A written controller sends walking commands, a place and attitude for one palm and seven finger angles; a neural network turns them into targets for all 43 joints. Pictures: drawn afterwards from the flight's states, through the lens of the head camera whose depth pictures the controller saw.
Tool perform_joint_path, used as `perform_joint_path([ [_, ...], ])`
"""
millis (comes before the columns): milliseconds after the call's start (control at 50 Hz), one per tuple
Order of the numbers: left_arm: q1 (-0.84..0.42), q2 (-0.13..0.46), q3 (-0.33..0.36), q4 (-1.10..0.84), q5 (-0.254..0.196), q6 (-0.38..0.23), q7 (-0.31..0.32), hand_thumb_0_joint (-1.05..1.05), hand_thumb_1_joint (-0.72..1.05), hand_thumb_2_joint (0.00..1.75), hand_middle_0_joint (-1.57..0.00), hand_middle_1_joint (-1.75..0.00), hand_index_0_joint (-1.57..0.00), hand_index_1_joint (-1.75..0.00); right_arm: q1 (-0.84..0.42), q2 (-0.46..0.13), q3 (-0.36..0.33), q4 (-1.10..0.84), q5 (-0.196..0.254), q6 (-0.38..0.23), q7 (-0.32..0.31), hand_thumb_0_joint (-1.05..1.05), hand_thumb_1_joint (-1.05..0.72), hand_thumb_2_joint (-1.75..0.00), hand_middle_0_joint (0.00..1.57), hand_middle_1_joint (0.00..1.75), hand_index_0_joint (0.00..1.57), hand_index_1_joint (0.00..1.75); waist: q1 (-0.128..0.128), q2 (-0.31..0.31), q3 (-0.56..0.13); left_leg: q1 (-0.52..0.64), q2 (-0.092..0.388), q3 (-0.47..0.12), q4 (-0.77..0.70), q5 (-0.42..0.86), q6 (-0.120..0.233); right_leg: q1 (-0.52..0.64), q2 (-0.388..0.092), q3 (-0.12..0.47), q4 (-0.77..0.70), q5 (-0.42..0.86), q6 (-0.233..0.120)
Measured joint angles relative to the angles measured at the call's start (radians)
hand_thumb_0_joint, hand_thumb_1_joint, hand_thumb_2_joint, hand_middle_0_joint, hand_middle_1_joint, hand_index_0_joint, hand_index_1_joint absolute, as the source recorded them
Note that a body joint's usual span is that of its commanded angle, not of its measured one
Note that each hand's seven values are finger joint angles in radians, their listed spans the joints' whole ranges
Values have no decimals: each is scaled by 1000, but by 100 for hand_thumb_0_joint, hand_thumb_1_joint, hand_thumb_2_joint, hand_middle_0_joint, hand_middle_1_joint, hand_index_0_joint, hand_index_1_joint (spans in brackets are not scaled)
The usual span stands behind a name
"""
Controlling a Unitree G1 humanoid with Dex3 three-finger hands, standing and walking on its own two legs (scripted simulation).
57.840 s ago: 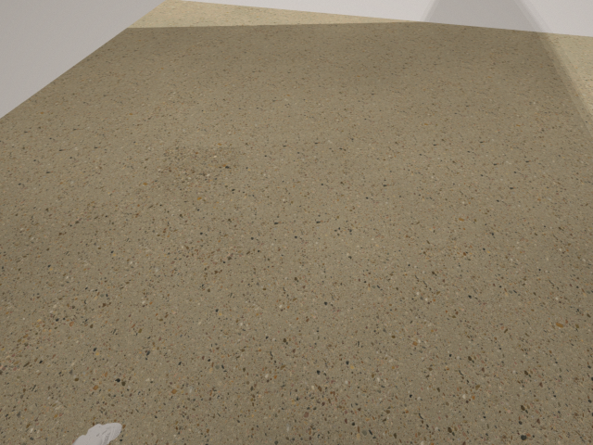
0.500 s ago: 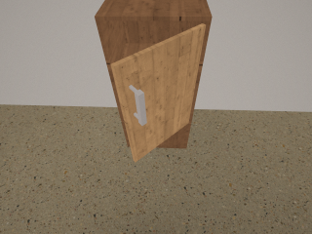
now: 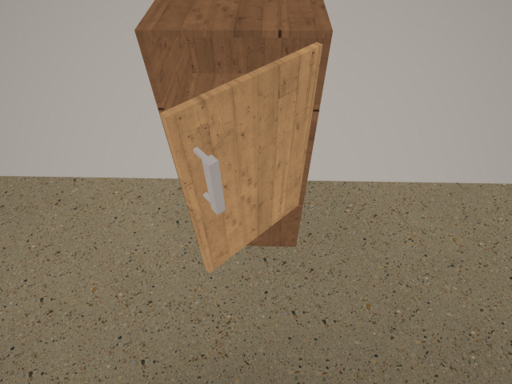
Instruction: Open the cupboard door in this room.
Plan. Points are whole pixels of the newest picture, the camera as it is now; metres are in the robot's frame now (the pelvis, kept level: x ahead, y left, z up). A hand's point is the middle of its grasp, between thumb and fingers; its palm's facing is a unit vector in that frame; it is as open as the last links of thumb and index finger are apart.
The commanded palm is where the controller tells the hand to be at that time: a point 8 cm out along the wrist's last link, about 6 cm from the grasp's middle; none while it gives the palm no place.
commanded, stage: look to check the result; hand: left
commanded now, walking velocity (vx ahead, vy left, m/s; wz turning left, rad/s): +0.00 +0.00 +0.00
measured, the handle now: (208, 181) +0.50 +0.13 -0.01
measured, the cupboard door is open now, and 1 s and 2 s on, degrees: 43 43 43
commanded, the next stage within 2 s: walk to a spot facing it in 0.38 s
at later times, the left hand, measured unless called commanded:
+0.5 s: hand out of the picture +0.01 +0.19 -0.17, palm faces +0.03 -0.97 -0.22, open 7.4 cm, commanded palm none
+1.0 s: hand out of the picture +0.07 +0.19 -0.17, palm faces -0.16 -0.94 -0.30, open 7.4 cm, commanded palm none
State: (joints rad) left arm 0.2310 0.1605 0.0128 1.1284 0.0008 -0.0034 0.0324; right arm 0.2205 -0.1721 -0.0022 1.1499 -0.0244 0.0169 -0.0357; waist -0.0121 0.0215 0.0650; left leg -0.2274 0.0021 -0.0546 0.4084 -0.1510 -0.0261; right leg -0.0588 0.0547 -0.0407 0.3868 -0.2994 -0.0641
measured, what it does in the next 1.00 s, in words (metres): stands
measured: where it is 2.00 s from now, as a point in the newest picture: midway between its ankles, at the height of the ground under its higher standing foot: outside the picture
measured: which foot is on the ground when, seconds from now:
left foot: down 0.00-0.96, up 0.98-1.00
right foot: down 0.00-1.00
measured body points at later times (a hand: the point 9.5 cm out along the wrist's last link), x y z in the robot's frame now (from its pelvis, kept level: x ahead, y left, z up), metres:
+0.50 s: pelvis +0.01 +0.00 +0.00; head +0.02 -0.01 +0.45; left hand +0.01 +0.24 -0.15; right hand +0.04 -0.24 -0.16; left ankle +0.04 +0.14 -0.74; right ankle -0.05 -0.07 -0.74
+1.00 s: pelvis -0.02 -0.01 -0.02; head +0.02 -0.05 +0.43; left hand +0.08 +0.24 -0.15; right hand -0.03 -0.27 -0.19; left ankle +0.04 +0.13 -0.73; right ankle -0.05 -0.08 -0.75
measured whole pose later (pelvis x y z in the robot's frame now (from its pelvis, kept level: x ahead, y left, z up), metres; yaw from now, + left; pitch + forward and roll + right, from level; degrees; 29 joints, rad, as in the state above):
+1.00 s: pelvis -0.02 -0.01 -0.02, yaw -13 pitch +0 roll +2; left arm 0.22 0.21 0.08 0.96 0.02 0.04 -0.01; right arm 0.20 -0.22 -0.06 0.99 -0.03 0.05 -0.04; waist 0.01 0.03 0.10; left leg -0.39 0.09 0.10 0.75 -0.40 -0.04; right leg -0.29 0.04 0.01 0.67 -0.37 -0.05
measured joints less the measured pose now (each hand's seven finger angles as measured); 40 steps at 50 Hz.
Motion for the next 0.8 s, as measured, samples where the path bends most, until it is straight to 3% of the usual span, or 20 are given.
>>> perform_joint_path([
  [240, 41, -2, 1, 19, -1, 3, 1, 0, 90, 90, -20, -30, -20, -30, -5, -3, -4, 0, 3, 1, -5, 1, -91, -89, 20, 30, 20, 30, 9, -5, 11, 11, 6, 4, 6, -14, -3, 16, 6, 5, -9, -3, -3],
  [560, 7, 18, 3, 7, 1, -4, -3, 0, 90, 90, -20, -30, -20, -30, -42, -26, -6, -13, 2, -6, -3, 1, -91, -89, 20, 30, 20, 30, 13, -8, -5, 23, 5, 13, -10, -8, 1, 25, 2, 14, -24, 5, 1],
  [800, 17, 27, 47, -73, 13, 54, -23, 0, 90, 90, -20, -30, -20, -30, -32, -15, -42, -100, -4, 19, -13, 1, -91, -89, 20, 30, 20, 30, 19, -14, 11, -53, 47, 113, 117, -81, 5, -107, 29, 112, 147, -49, 4],
])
